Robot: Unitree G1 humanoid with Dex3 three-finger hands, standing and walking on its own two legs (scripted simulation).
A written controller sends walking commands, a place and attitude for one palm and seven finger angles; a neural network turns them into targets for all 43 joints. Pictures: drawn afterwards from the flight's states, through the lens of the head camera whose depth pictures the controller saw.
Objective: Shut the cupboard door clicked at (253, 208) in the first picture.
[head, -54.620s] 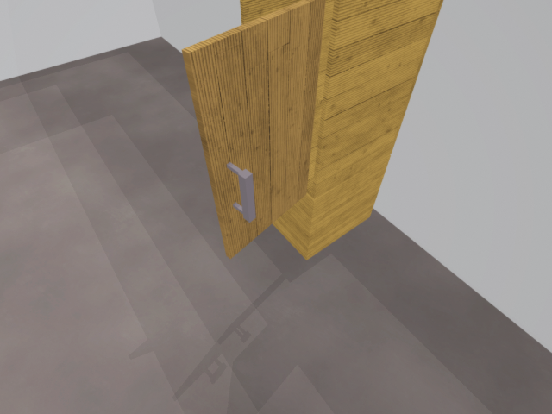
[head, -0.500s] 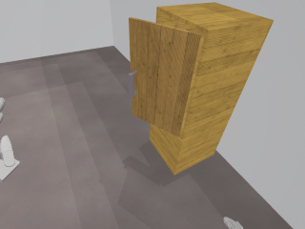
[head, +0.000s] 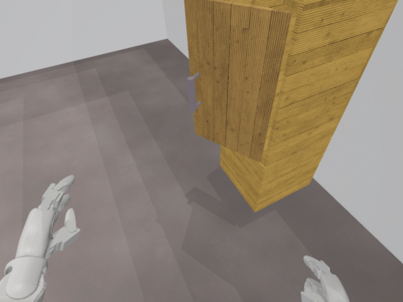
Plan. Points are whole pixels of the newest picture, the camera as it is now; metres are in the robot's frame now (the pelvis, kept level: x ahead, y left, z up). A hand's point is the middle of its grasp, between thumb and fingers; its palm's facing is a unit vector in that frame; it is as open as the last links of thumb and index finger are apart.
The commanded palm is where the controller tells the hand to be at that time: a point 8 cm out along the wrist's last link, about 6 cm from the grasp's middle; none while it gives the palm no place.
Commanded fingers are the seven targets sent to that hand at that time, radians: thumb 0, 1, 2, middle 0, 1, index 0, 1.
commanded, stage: let the arm hang, fingers relaxed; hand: left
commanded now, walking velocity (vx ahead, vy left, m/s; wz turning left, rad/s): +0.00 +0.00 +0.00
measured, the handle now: (195, 92) +0.87 +0.09 -0.07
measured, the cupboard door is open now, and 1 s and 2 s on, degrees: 28 28 28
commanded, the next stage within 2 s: look to check the result in 1.00 s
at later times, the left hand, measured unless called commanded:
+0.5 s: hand out of the picture -0.07 +0.21 -0.16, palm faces +0.03 -0.97 -0.25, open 7.3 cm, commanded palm none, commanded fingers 0.00 0.90 0.90 -0.20 -0.30 -0.20 -0.30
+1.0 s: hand out of the picture +0.02 +0.20 -0.16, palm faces +0.02 -0.98 -0.20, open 7.4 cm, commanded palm none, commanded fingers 0.00 0.90 0.90 -0.20 -0.30 -0.20 -0.30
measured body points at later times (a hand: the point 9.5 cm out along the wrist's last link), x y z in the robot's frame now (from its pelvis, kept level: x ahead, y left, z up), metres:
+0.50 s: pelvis -0.02 +0.01 +0.01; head -0.01 +0.01 +0.46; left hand -0.07 +0.27 -0.14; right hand -0.04 -0.22 -0.14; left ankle +0.02 +0.13 -0.73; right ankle -0.02 -0.10 -0.73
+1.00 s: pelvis -0.01 +0.02 +0.01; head -0.01 +0.02 +0.46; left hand +0.02 +0.25 -0.14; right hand +0.02 -0.22 -0.14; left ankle +0.02 +0.13 -0.73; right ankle -0.02 -0.10 -0.73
